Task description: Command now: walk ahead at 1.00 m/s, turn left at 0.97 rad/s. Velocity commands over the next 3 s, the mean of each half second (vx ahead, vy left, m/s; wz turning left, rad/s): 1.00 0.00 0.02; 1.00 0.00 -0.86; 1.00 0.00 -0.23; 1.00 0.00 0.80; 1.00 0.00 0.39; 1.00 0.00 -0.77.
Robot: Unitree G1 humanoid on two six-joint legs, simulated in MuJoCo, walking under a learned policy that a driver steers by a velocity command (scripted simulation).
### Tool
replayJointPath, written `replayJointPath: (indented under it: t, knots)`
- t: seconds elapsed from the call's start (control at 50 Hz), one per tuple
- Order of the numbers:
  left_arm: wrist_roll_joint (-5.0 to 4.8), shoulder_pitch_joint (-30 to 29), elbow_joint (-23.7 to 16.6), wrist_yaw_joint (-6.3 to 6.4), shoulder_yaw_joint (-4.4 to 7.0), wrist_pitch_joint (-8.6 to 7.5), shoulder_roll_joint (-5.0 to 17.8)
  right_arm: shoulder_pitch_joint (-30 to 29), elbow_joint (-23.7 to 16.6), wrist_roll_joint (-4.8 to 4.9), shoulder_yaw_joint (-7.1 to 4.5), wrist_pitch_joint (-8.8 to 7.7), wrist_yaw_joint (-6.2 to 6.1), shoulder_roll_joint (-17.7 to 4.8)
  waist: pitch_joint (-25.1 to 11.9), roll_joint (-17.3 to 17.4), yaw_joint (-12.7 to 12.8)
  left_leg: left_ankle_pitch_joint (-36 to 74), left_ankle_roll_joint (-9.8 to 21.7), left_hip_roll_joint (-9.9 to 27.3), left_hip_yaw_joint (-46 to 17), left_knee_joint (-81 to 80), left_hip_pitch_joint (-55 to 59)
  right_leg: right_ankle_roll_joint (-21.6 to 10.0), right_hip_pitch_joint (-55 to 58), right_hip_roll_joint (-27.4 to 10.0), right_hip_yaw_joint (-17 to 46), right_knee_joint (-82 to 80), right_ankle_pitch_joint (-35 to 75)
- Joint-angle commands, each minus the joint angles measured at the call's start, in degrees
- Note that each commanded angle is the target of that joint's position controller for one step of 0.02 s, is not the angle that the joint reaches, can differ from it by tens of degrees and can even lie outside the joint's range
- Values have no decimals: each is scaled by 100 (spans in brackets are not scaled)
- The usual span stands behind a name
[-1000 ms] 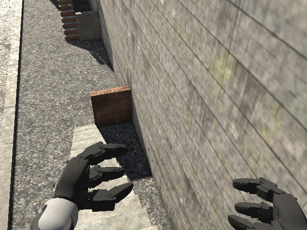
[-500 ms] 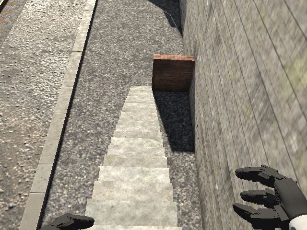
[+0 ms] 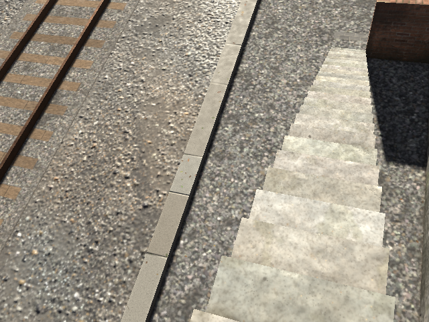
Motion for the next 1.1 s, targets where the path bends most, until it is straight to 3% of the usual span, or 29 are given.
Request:
replayJointPath:
  t: [0.02, 0.06, 0.08, 0.12, 0.16, 0.18, 0.2, 0.22, 0.24, 0.26, 0.3, 0.32, 0.38, 0.48, 0.52, 0.56, 0.6, 0.66, 0.68, 0.7, 0.72, 0.78, 0.82, 0.88, 0.92, 1.0, 1.02, 1.04, 1.1]
  knots:
    - [-275, 3417, 1664, -25, 785, -181, 1721, -624, -878, 314, 135, -524, -1, -142, -595, -2299, 1251, 2266, 792, 2593, -2574, 1032, -3772, 465, 3341, -35, -702, -1766, 4646]
    - [-660, 3105, 1531, -289, 670, -273, 1045, -586, -764, 697, 253, -297, -172, -57, -933, -981, 1146, 1327, 214, 1260, -911, 2130, -3878, 313, 5161, 667, -1510, -3758, 5534]
    - [-726, 3013, 1601, -476, 703, -249, 798, -835, -740, 413, 220, -35, -223, -366, -1221, -476, 1192, 1041, 69, 1213, -841, 3022, -3730, 234, 5628, 904, -1719, -3447, 6030]
    - [-737, 5465, 2275, -784, 835, -341, 709, -3055, -1475, 545, 398, 260, -437, -119, -1069, 222, 3232, -442, -175, 910, -160, 6406, -4745, 2, 7092, 153, -1641, -4140, 7142]
    - [-520, 3858, 1760, -776, 324, -489, 91, -3885, -2498, 569, 764, 164, -581, 756, 951, -946, 2355, -3366, -286, 468, 389, 9705, -5148, -246, 4358, -337, -627, -5345, 8205]
    - [-382, 2949, 1758, -852, -9, -422, -53, -2196, -2732, 455, 783, 109, -495, 1066, 607, -1902, 429, -3360, -192, 836, 336, 9507, -5070, -299, 3731, -358, 150, -4080, 11467]
    - [-366, 2688, 1750, -817, 435, -290, 1019, -917, -2588, 234, 811, 5, -272, 1128, 275, -2535, -93, -2440, -391, 1452, 149, 8451, -4729, -956, 2629, -685, 1852, -4527, 8363]
    - [870, 3007, 1665, -298, 626, -631, 1257, -1723, -1972, -933, 445, -4, -204, 114, 36, -503, 717, -996, -477, 1688, -887, 7272, -5336, -1444, 3053, -1034, 2329, -5070, 4612]
    - [807, 2643, 1696, -193, 596, -797, 1085, -2226, -1933, -1041, 397, -26, -154, 83, 567, -36, 609, -37, -489, 1876, -786, 5985, -5432, -1171, 2698, -290, 1604, -4355, 4443]
    - [-551, 2030, 1569, -471, 358, -596, 487, -337, -1777, 200, 454, 58, -128, 352, 954, -4, -477, 806, -613, 1984, 827, 2975, -2709, -979, -82, 1002, 37, -4443, 5913]
    - [-19, 2642, 1771, -517, 642, -396, 1674, 627, -1087, 519, 326, 22, -40, 487, -893, -1060, -438, 2747, -780, 1941, 437, 4906, 686, -1805, -675, -307, 2261, -4600, 7031]
    - [-252, 2561, 1677, -437, 551, -348, 1005, -389, -1611, 553, 230, 24, -167, -65, 84, -950, 19, 1811, -530, 2641, -587, 5018, -1841, -1853, 437, -308, 2903, -4014, 5604]
    - [-84, 2155, 1174, -276, 286, -88, 254, -1915, -2204, 218, 340, -579, -169, -102, -88, 524, 455, 4023, -89, 2345, 63, 799, -298, -1595, 578, 1536, 1371, -2520, 3466]
    - [-461, 1408, 407, 94, -98, 102, 378, -1128, -2054, 622, 320, -679, 354, 108, -226, 748, -103, 6578, 283, 3052, -54, -2838, 2337, -1109, -82, 2207, -558, 1257, 3170]
    - [-399, 2280, 332, -162, 99, 34, 526, -1226, -1887, 723, 260, -603, 349, -359, -1303, 2401, 726, 4695, 1138, 5037, -1288, 347, 3194, -705, -2095, 361, -588, 1209, -41]
    - [-215, 1469, 338, -162, 125, 209, 337, -999, -1450, 860, 296, -700, 267, -102, 649, 912, 366, 3642, 310, 3791, -55, 389, -367, -627, -1015, 527, -1128, -1216, 557]
    - [-280, 3788, 1386, -616, 367, -41, 103, -1568, -1500, 682, 213, -502, 105, -318, -348, -23, 1704, 1275, -145, 3217, 1149, 623, -3736, -219, 4817, 905, -2004, -3551, 5456]
    - [-438, 6445, 2526, -977, 478, 14, -74, -4378, -2376, 594, 306, -251, 279, -127, 139, -1336, 3421, -2233, -138, 2599, 1949, 4539, -5150, -42, 5476, 1026, -1766, -3922, 5067]
    - [-544, 5759, 2477, -969, 318, -67, -257, -4850, -2995, 568, 458, -334, 214, 466, 733, -623, 2686, -3010, -391, 2594, 1913, 5904, -5523, -460, 4522, 507, -714, -4538, 4209]
    - [-659, 4461, 2084, -885, 580, 65, 1240, -3820, -3352, 339, 482, -229, 420, 678, 842, -3408, 1572, -3053, -256, 2022, 1492, 5983, -5462, -246, 2654, 353, 2053, -6589, 2320]
    - [-610, 2730, 1403, -644, 1174, 84, 2607, -3180, -3174, 63, 609, -101, 608, 548, 1051, -3255, 965, -2093, -218, 2266, 1040, 5055, -5145, -748, 1300, 294, 3621, -7125, -799]
    - [123, 1600, 1116, -245, 849, -19, 1246, -998, -1213, 494, -60, -380, 477, -1008, -393, -381, 482, 1412, -569, 2424, 413, 3435, -2485, -1125, 763, 1071, 1135, -3521, 1240]
    - [-338, 1203, 1158, -110, 570, -116, 647, -41, -519, 959, -142, -460, 355, -799, -1060, 297, -370, 4044, -815, 2454, 182, 1388, 1692, -1156, -1570, 1621, -542, -1514, 140]
    - [-330, -1314, -38, -90, 283, 61, 490, 2109, 333, 666, 107, -281, 603, -89, -1332, 587, -2073, 4806, -131, 3182, 145, 1024, 4466, -1271, -2931, 2065, -1590, 1737, -909]
    - [-389, -688, -647, -131, 152, 94, -111, 932, 120, 500, 724, -80, 837, 592, -115, 2116, -687, 5027, -534, 3606, 112, 1610, 2769, -1546, -4127, 2010, -1596, 3521, -1112]
    - [16, 3182, 722, -26, 725, 423, 834, -1657, -640, -111, 260, 111, 613, -1217, -577, 2856, 1700, 2726, -158, 5003, -1041, -112, -1765, -524, 307, 858, -1455, 409, 3164]
    - [-540, 2048, 465, 89, 882, 403, 1025, -1804, -687, 473, 187, -12, 539, -885, -10, 2435, 1243, 863, -280, 5206, -1634, 397, -1410, -716, -983, 55, -719, -320, 4267]
    - [-494, 809, 82, 104, 874, 338, 1126, -1650, -726, 571, 335, -110, 507, -511, 285, 1287, 756, -73, -437, 5107, -1590, 465, -1140, -948, -1424, 164, -662, -913, 4451]
    - [-378, -121, 66, -127, 907, 90, 962, -742, -423, 289, 366, -100, 412, -386, 503, -168, 51, -2082, -807, 4037, -183, 1602, -1225, -1291, 6, 353, -983, -4346, 6624]
Next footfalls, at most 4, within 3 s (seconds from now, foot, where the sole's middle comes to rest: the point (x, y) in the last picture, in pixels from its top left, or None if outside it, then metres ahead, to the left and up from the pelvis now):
0.16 right None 0.20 -0.24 -0.93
0.38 left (249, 308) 0.45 0.01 -1.06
0.68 right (323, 277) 0.53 -0.27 -1.12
0.90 left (273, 241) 0.77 -0.13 -1.31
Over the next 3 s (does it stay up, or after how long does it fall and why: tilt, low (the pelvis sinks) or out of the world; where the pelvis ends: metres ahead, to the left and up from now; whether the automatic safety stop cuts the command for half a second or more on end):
stays up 1.73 -0.65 -1.37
